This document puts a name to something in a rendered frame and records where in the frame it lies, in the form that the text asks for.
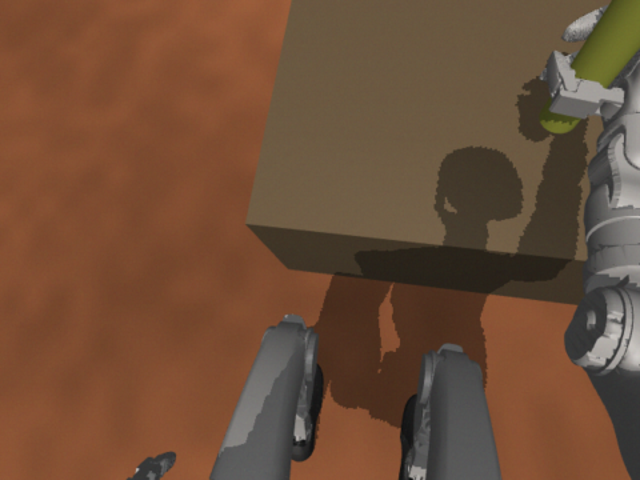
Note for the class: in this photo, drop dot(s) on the left robot foot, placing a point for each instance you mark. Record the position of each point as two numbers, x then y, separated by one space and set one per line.
302 450

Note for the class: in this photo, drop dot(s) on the right robot arm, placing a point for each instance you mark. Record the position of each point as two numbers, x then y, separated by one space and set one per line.
604 334

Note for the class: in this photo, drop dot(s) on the left robot hand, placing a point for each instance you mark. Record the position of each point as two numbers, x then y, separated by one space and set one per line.
154 468

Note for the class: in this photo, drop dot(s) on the right robot foot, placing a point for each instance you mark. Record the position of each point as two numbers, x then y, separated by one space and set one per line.
406 436

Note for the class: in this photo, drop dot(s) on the right robot hand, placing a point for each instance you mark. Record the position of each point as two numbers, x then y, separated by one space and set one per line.
579 97

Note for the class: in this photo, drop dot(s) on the can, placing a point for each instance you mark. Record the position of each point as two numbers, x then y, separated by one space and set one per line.
610 46

